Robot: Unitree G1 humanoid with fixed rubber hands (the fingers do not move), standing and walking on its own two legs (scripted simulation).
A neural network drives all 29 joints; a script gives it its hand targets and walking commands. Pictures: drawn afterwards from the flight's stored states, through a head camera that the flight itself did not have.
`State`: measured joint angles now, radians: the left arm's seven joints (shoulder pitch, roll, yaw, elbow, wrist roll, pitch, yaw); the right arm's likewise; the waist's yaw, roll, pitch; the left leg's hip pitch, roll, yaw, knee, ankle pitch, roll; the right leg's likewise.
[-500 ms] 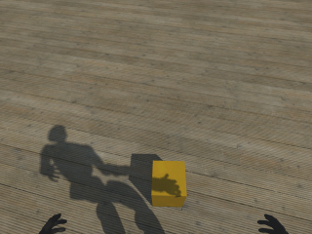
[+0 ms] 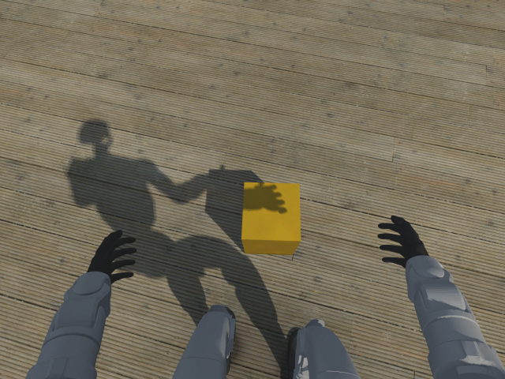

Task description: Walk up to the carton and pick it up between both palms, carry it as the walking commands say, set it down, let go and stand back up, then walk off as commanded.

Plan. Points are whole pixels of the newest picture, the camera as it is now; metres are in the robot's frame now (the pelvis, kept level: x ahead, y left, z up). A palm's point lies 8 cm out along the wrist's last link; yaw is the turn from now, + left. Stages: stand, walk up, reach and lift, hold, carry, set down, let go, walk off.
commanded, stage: reach and lift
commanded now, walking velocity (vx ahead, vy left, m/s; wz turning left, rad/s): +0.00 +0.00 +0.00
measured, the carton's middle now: (270, 221) +0.50 +0.01 -0.60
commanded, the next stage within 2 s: none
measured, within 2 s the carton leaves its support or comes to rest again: neither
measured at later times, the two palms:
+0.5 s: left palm (162, 204) +0.39 +0.23 -0.14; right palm (382, 206) +0.42 -0.20 -0.15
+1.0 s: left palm (202, 172) +0.49 +0.17 -0.19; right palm (354, 173) +0.51 -0.16 -0.19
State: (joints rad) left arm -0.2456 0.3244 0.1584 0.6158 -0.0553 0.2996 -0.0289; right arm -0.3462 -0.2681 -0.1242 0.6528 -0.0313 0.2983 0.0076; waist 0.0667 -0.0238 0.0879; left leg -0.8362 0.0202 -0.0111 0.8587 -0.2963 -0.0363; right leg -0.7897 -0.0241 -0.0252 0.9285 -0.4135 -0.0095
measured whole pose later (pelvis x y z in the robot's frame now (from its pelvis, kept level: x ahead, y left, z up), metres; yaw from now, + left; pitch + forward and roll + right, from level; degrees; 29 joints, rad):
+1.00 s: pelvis -0.02 +0.01 -0.06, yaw -2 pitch +46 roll +1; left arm -1.13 0.10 0.40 0.75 0.06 0.13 0.10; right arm -1.26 -0.23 -0.34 0.93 -0.13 0.12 -0.01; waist 0.05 0.02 0.05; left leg -1.55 0.03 0.00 0.98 -0.23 -0.02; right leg -1.52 0.00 0.01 1.04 -0.33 0.01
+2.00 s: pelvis -0.08 +0.02 -0.30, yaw -4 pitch +33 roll +1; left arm -1.53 0.30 0.21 1.01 -0.19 0.12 0.18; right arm -1.67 -0.40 -0.04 1.15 0.13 0.15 -0.12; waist 0.06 0.00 0.52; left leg -2.08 -0.03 -0.08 2.01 -0.51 -0.09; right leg -2.04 0.05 0.05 2.08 -0.61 0.04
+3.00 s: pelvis -0.08 +0.02 -0.34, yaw -5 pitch +35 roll +2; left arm -1.60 0.24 0.26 1.13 -0.12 0.05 0.15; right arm -1.69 -0.34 -0.02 1.18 0.11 0.12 -0.11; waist 0.07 0.02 0.52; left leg -2.21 -0.02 -0.07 2.13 -0.52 -0.09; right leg -2.18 0.07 0.06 2.20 -0.62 0.05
